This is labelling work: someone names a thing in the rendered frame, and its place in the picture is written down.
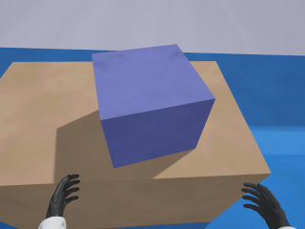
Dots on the robot left forearm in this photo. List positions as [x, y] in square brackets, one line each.
[53, 223]

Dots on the robot left hand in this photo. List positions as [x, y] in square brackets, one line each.
[58, 200]

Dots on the pedestal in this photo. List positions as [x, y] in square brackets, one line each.
[50, 127]

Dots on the carton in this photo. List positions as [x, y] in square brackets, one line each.
[151, 102]

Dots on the robot right hand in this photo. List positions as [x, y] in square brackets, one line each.
[268, 206]

